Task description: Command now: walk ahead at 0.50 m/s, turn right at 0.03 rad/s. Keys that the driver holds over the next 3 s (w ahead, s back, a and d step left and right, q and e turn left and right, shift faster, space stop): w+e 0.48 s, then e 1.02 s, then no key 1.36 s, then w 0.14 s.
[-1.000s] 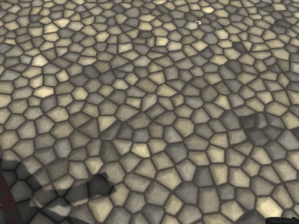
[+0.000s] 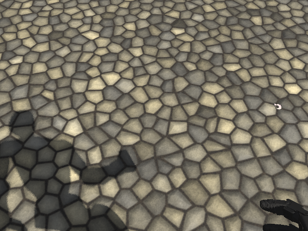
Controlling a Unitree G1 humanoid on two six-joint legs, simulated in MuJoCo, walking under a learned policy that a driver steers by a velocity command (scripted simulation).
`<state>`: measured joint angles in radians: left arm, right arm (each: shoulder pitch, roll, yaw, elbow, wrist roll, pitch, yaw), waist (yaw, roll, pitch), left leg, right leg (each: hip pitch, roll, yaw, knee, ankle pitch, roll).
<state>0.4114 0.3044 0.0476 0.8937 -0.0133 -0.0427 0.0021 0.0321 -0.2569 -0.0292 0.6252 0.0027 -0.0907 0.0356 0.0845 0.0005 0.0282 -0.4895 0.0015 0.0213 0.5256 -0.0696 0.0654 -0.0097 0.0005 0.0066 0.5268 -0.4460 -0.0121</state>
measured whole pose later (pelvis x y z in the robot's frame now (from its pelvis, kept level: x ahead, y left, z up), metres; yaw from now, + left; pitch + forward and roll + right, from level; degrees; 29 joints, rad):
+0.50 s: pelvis +0.27 -0.03 +0.00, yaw -13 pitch +2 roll +2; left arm 0.09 0.26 0.04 0.70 -0.02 -0.03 -0.06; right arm 0.32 -0.29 -0.07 0.86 0.01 -0.05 -0.02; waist -0.06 -0.02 0.03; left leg 0.11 0.01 0.25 0.31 -0.43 -0.02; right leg -0.55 -0.03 -0.05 0.60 -0.10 -0.08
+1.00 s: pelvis +0.45 -0.06 +0.01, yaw -31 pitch +2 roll +0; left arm 0.21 0.32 0.08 0.67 -0.01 0.04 0.03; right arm 0.10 -0.28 -0.05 0.71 -0.01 -0.05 -0.01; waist 0.03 0.00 0.02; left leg -0.40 -0.03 -0.08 0.51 -0.13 -0.02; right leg -0.29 0.14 0.22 0.62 -0.35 -0.04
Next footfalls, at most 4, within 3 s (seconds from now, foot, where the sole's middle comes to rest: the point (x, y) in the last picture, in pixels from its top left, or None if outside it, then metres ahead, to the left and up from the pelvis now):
0.52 right None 0.42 -0.16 -0.76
0.98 left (175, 194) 0.61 -0.02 -0.76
1.40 right None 0.40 -0.19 -0.76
1.84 left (181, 201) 0.58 -0.05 -0.76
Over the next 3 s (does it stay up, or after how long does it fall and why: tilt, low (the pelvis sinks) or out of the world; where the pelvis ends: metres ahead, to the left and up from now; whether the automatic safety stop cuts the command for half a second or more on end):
stays up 0.49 -0.09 0.02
